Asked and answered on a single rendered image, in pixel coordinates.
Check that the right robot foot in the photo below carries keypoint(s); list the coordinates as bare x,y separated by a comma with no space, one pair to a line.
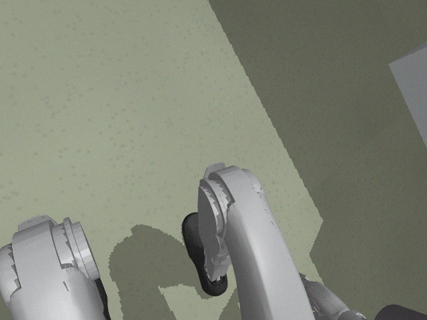
195,251

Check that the right robot hand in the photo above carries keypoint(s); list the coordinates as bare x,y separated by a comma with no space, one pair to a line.
325,303

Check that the left robot foot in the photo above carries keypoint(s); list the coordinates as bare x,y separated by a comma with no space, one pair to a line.
103,298

